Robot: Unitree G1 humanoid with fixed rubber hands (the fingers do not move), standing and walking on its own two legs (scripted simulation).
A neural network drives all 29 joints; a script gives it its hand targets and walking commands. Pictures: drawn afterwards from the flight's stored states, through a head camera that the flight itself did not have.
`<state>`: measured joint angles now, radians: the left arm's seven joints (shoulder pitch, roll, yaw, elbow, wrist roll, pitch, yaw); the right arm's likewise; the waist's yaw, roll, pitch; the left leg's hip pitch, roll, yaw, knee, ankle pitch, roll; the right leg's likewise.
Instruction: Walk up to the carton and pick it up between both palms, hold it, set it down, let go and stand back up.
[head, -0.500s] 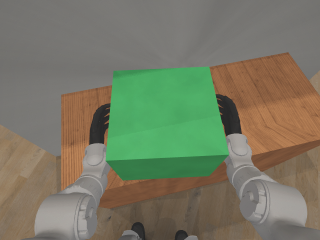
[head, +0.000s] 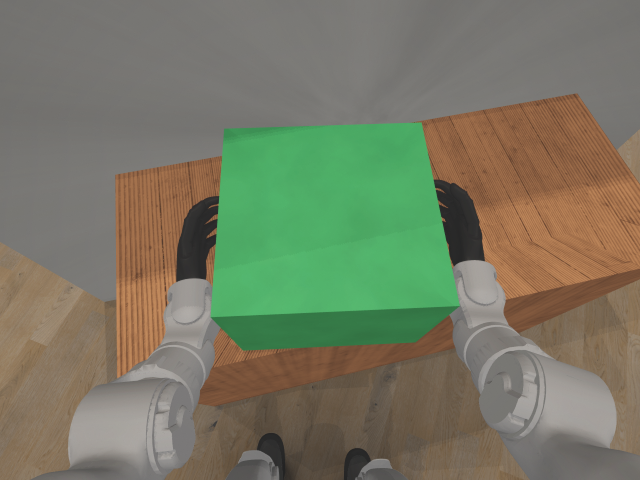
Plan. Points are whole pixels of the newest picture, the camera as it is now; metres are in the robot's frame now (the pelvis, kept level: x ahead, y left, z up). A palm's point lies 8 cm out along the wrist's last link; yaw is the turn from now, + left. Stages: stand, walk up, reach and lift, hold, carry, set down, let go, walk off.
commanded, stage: set down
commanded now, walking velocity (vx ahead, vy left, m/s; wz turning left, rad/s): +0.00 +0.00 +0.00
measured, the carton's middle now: (326, 243) +0.43 -0.01 -0.06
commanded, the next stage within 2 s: none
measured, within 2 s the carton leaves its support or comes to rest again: neither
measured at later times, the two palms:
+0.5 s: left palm (195, 263) +0.40 +0.16 -0.04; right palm (463, 246) +0.41 -0.19 -0.02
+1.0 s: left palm (181, 245) +0.43 +0.19 -0.04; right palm (469, 228) +0.45 -0.20 -0.04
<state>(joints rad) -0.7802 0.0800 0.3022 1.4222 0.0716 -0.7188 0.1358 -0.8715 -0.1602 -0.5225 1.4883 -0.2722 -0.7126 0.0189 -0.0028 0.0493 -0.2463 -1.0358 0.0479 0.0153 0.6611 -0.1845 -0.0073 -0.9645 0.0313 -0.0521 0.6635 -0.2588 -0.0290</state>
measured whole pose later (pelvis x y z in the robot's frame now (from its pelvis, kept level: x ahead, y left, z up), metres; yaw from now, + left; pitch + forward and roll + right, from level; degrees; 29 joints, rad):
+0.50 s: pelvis +0.00 +0.00 +0.00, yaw +0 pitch +31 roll -1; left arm -0.77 0.08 0.37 1.40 0.14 -0.71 0.13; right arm -0.85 -0.14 -0.55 1.44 -0.29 -0.69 0.04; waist -0.01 0.03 -0.23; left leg -1.03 0.05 0.03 0.69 -0.20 -0.01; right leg -0.96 0.03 -0.04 0.70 -0.28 -0.03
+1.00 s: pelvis +0.01 +0.01 -0.02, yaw -3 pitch +35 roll -3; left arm -0.88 0.14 0.06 1.49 -0.19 -0.61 0.13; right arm -0.97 -0.30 0.03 1.60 0.26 -0.60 0.02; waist 0.09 0.05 -0.32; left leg -1.16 0.09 0.04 0.84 -0.29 -0.01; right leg -1.08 0.06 -0.02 0.80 -0.33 -0.02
